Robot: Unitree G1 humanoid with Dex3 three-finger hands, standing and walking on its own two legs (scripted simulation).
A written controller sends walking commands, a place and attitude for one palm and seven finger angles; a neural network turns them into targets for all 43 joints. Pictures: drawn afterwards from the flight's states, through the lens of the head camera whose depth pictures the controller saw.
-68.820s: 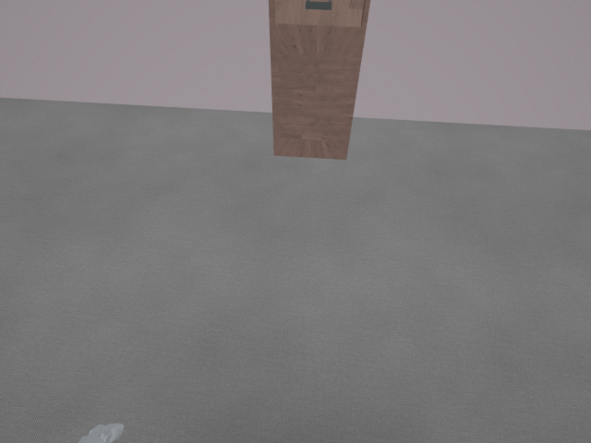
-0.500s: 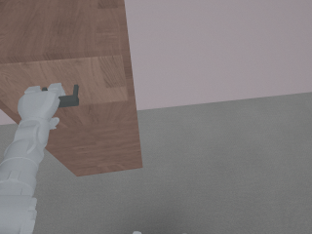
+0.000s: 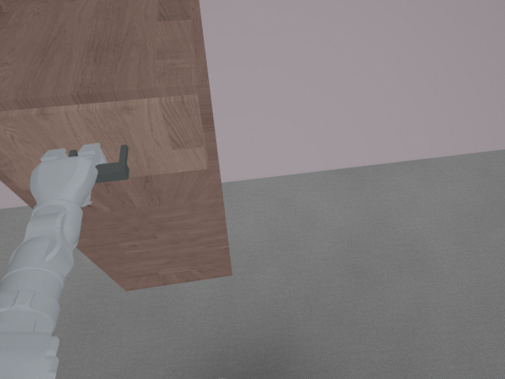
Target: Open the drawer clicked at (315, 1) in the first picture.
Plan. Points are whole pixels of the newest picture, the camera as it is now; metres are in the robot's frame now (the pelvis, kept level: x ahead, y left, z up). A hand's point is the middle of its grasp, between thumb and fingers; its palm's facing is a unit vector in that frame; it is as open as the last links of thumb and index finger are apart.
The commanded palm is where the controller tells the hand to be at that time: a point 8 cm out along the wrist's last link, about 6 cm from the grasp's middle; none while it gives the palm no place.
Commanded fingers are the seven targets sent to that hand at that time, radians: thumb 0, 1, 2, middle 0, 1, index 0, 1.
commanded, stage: pull the drawer open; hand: left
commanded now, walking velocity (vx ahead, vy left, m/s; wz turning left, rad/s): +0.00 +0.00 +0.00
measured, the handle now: (97, 163) +0.45 +0.29 +0.05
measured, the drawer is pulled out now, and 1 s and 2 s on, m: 0.01 0.12 0.24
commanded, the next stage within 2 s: none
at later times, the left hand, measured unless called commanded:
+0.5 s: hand (75, 239) +0.32 +0.29 +0.02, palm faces +0.00 -0.04 -1.00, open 5.4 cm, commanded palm +0.30 +0.28 +0.08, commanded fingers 0.00 0.90 0.90 -0.40 -1.35 -0.40 -1.35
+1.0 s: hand (71, 263) +0.28 +0.28 +0.03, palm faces -0.02 -0.04 -1.00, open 5.4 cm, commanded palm +0.25 +0.28 +0.08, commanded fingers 0.00 0.90 0.90 -0.40 -1.35 -0.40 -1.35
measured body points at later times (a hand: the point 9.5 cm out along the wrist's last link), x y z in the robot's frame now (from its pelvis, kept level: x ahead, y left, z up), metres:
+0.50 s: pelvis +0.00 +0.00 +0.01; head +0.05 -0.01 +0.45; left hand +0.32 +0.29 +0.08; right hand +0.17 -0.25 -0.11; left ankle -0.02 +0.06 -0.71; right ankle -0.01 -0.12 -0.71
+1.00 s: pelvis +0.01 -0.02 +0.01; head +0.05 -0.03 +0.46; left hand +0.28 +0.28 +0.08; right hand +0.18 -0.27 -0.10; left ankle -0.02 +0.06 -0.71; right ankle -0.01 -0.12 -0.71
